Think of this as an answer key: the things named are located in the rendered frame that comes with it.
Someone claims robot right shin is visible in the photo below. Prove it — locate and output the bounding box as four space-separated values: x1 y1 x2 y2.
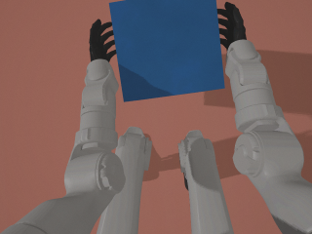
184 130 215 178

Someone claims carton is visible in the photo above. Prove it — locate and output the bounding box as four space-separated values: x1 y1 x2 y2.
109 0 225 102

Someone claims right robot hand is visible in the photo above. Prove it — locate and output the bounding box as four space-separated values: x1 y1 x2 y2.
216 2 247 51

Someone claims robot right upper arm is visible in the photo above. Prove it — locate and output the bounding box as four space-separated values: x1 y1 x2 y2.
232 131 312 234

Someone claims left robot forearm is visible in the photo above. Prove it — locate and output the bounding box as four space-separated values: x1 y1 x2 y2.
64 58 119 184

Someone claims robot left upper arm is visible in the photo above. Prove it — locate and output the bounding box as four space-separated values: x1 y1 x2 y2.
0 151 126 234

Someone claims left robot hand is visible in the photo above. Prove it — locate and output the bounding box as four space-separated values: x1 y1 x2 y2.
89 19 117 62

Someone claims robot right foot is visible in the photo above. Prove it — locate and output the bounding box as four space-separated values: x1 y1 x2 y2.
183 173 189 191

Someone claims right robot forearm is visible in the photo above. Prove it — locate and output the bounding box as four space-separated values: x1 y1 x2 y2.
224 39 304 167

